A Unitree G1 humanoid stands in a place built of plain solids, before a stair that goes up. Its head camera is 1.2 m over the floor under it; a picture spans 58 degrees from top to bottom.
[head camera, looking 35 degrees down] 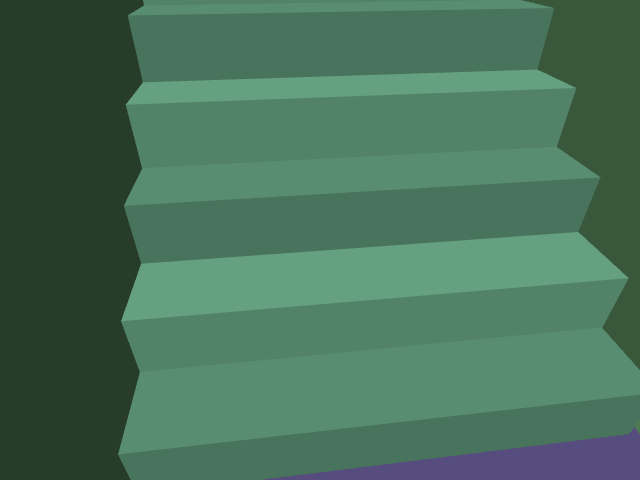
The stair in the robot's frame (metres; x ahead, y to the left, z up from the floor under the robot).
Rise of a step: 0.20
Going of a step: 0.24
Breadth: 1.40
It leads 7 degrees to the left of straight ahead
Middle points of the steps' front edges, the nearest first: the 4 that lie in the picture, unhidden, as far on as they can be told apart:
0.63 -0.22 0.20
0.87 -0.19 0.40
1.10 -0.16 0.60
1.34 -0.13 0.80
